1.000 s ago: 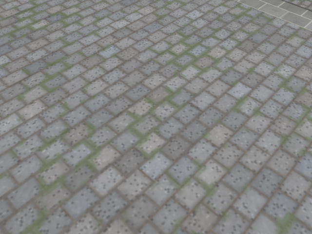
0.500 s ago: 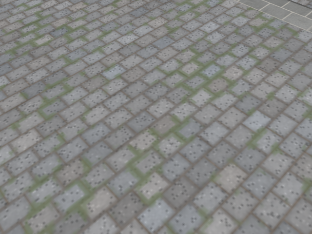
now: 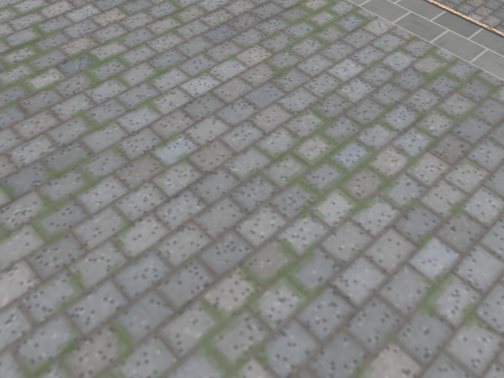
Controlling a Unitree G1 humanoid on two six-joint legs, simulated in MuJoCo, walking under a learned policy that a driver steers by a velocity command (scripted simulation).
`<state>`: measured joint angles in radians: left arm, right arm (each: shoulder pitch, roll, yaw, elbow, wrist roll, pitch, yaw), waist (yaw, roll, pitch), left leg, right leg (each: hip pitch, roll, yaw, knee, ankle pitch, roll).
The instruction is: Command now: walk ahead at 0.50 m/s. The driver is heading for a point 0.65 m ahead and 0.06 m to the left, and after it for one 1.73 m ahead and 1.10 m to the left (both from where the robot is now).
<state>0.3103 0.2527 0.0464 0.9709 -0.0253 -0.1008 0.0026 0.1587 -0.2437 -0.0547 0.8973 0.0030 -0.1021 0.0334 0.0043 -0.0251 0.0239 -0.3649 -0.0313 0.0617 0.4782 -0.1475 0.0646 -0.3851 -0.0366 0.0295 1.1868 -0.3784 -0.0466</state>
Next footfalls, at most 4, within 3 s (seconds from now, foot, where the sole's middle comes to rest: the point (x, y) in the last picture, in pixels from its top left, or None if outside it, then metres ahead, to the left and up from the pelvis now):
0.44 right None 0.41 -0.15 -0.77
1.02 left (213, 303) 0.68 0.12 -0.77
1.50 right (237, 205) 1.02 0.06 -0.77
2.02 left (118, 200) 1.03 0.45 -0.77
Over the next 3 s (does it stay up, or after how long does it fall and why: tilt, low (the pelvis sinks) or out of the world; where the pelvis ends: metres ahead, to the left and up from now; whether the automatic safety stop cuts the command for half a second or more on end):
stays up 1.33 0.71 0.00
